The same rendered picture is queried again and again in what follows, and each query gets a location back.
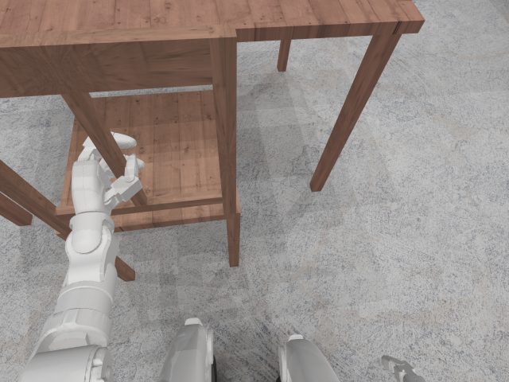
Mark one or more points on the left robot upper arm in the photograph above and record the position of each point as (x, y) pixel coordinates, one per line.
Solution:
(89, 363)

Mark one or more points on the robot thigh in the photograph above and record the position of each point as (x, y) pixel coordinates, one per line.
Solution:
(301, 361)
(189, 354)

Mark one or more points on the left robot forearm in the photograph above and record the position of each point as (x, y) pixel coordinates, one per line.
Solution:
(82, 313)

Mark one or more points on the chair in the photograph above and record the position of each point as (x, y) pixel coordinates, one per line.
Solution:
(186, 139)

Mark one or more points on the robot left thigh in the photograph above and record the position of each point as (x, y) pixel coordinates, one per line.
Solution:
(189, 354)

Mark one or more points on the table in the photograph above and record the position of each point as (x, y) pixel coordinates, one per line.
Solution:
(255, 20)

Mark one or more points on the robot left hand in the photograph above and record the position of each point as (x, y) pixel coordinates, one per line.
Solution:
(91, 178)

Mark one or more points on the robot right thigh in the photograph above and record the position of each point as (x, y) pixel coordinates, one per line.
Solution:
(301, 361)

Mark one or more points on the robot right hand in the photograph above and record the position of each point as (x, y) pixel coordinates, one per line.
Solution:
(402, 371)

